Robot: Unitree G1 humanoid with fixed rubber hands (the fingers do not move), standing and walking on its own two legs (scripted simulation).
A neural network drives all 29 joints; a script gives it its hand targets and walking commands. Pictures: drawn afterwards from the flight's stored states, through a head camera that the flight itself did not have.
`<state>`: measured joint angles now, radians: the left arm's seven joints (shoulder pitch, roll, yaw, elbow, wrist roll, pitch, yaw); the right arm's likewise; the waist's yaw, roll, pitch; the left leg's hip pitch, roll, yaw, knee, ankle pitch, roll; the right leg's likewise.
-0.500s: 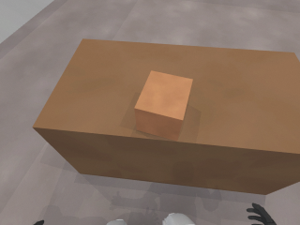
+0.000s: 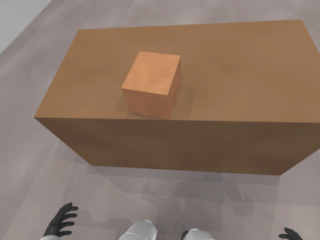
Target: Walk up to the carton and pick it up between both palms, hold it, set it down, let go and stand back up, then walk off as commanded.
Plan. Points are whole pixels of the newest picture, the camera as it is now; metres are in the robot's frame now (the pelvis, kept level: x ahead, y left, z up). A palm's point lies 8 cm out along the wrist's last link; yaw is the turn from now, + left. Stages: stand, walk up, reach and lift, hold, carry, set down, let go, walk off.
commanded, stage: walk off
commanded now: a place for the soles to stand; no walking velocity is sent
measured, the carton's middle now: (154, 85) +0.64 +0.06 -0.09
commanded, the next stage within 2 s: none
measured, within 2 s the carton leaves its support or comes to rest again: neither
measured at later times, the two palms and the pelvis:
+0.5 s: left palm out of the picture -0.09 +0.38 -0.11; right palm out of the picture -0.02 -0.26 -0.06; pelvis -0.15 +0.05 -0.01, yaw +2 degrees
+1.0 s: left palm out of the picture -0.16 +0.35 -0.08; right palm out of the picture -0.20 -0.29 -0.12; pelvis -0.30 +0.04 -0.01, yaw -1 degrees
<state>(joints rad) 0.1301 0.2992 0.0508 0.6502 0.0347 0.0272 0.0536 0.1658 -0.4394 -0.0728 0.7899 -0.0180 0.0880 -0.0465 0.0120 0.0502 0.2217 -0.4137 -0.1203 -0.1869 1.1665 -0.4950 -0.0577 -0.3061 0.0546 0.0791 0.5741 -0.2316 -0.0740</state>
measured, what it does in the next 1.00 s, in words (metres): walks backwards: left foot, then right foot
